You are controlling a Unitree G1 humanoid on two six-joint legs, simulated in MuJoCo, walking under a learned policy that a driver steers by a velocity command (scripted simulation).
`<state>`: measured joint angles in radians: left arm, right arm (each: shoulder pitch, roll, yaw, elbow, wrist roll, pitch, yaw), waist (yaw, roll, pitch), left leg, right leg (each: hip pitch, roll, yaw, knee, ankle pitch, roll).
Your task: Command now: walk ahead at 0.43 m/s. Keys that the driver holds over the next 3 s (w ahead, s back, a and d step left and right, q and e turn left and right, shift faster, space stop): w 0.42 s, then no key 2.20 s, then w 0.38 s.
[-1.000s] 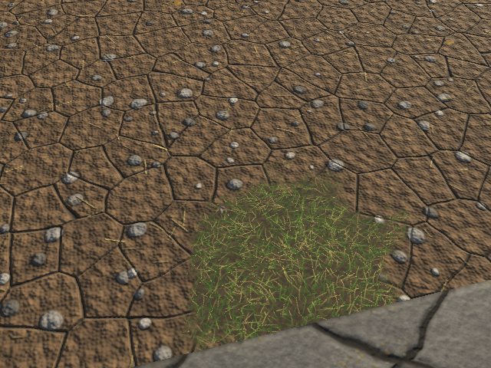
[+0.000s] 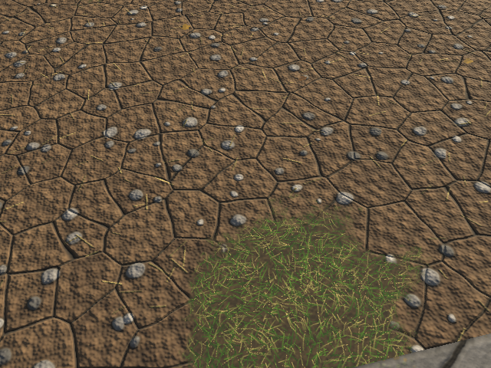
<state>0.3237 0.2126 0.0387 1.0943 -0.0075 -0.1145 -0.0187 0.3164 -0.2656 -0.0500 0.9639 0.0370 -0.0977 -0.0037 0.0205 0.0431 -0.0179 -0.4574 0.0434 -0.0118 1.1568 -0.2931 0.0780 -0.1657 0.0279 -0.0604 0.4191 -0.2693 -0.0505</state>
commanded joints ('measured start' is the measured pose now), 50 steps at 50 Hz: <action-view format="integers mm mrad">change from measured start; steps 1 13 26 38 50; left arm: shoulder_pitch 39 180 93 -182 -223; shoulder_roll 92 155 78 117 125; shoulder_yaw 0 17 22 26 31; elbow -32 -27 -116 -208 -170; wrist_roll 9 -9 -9 15 3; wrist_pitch -2 26 26 51 69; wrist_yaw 0 40 45 36 36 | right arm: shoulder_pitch -28 -435 -151 -88 2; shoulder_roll -63 -27 -47 -115 -70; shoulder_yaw -21 7 -9 -12 5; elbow -64 -227 -81 6 76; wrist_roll -10 -7 -55 -31 -44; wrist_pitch -9 -10 -27 27 96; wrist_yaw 10 50 54 -3 -32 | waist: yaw -10 41 24 -16 -56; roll -126 -109 9 30 -85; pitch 107 165 -19 -23 -48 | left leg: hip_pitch -275 -227 197 294 221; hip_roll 95 21 175 155 -1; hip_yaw -30 43 -121 -36 8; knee -40 -612 -937 -841 -726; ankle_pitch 118 334 707 579 68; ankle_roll -4 -16 167 114 -56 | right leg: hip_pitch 120 234 -300 -201 -27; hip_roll -242 -269 -150 -82 -122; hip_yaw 268 104 120 81 156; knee -289 -290 784 118 43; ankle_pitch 152 415 -63 241 372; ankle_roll -116 -117 23 34 -43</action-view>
